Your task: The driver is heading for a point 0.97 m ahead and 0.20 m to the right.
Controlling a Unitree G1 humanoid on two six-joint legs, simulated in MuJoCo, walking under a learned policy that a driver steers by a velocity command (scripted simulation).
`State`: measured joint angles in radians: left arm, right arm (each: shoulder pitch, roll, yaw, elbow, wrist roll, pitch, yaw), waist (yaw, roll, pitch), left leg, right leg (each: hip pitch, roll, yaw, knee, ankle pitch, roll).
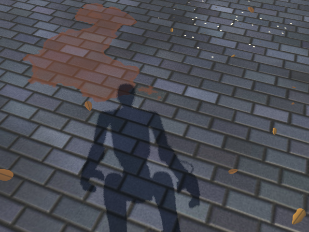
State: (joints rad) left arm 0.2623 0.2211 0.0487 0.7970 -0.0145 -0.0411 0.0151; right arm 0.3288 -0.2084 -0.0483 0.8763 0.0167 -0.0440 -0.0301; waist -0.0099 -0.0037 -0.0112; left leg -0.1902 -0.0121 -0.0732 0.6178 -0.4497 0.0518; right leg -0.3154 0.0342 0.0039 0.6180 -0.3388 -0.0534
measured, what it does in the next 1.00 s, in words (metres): walks ahead: right foot, then left foot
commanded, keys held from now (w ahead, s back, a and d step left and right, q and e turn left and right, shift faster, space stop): w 0.82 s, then w+e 0.18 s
